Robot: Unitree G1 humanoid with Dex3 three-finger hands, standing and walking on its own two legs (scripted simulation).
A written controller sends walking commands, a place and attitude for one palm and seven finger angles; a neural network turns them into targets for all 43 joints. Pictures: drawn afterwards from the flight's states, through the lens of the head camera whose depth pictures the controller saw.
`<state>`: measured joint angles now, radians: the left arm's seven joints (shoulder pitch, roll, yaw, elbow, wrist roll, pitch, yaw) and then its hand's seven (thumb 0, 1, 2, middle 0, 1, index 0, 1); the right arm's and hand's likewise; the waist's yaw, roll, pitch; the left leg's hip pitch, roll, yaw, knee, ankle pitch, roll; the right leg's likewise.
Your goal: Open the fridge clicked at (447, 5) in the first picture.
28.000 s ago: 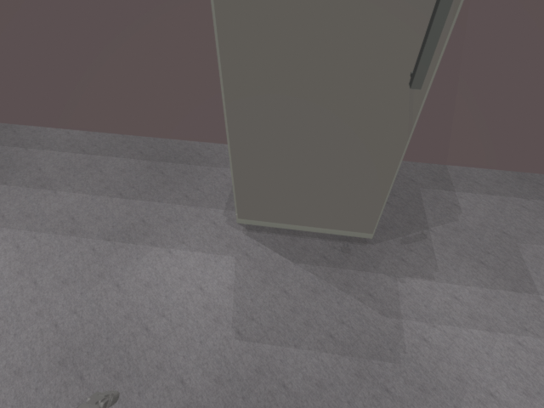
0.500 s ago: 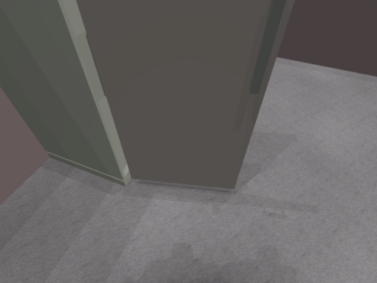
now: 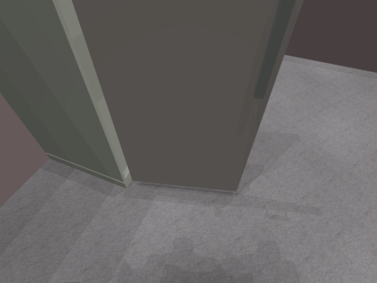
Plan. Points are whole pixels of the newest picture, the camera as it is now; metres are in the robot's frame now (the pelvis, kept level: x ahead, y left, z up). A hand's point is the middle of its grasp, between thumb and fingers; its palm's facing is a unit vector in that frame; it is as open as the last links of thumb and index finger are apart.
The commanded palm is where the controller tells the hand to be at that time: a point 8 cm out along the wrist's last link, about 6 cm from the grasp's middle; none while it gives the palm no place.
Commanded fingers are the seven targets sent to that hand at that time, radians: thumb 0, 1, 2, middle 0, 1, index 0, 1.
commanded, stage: look to check the result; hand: right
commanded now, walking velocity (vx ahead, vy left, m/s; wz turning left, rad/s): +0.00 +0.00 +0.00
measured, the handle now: (274, 33) +0.67 -0.18 +0.21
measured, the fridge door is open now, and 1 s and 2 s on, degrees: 75 75 75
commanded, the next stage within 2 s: stand and wait in 0.22 s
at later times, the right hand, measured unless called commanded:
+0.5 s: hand out of the picture +0.10 -0.22 -0.16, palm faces -0.03 +0.95 -0.32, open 7.4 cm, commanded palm none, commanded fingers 0.00 -0.90 -0.90 0.20 0.30 0.20 0.30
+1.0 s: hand out of the picture +0.08 -0.22 -0.16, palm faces -0.03 +0.94 -0.34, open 7.4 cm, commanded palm none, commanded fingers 0.00 -0.90 -0.90 0.20 0.30 0.20 0.30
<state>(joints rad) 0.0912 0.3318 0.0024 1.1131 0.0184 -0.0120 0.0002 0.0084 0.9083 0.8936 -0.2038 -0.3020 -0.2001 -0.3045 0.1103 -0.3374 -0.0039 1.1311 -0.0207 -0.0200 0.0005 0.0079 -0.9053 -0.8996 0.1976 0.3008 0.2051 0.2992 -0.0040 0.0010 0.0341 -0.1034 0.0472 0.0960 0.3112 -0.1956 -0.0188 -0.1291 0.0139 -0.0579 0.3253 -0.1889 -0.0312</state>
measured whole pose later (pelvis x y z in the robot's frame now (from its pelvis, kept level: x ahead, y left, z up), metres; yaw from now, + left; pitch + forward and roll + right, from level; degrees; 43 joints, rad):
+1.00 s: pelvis +0.01 +0.03 +0.00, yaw +1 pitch -1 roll +0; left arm 0.11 0.33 0.00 1.13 0.02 0.00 0.01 0.01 0.91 0.89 -0.20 -0.30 -0.20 -0.30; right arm 0.11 -0.33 0.00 1.13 -0.02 -0.02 0.00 0.01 -0.90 -0.90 0.20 0.30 0.21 0.30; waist 0.00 0.00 0.03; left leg -0.06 0.00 0.10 0.27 -0.19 0.02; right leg -0.08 -0.03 -0.05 0.28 -0.18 0.01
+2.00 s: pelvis +0.01 +0.03 +0.00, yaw +1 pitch -1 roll +0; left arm 0.11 0.33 0.00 1.13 0.02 -0.01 0.00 0.01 0.91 0.89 -0.20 -0.30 -0.20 -0.30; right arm 0.10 -0.34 0.00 1.13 -0.02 -0.03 0.00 0.01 -0.90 -0.90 0.20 0.30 0.21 0.30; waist 0.00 0.00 0.04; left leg -0.06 0.00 0.09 0.26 -0.18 0.02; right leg -0.08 -0.03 -0.06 0.27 -0.17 0.01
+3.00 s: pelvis +0.01 +0.03 +0.00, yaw +1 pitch -1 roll +0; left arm 0.10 0.34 0.00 1.13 0.02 -0.01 0.00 0.01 0.91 0.89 -0.20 -0.30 -0.20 -0.30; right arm 0.10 -0.34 0.00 1.13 -0.02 -0.03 0.00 0.01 -0.90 -0.90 0.20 0.30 0.21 0.30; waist 0.00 0.00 0.04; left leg -0.05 0.01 0.09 0.26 -0.19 0.02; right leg -0.06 -0.02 -0.06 0.26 -0.18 0.01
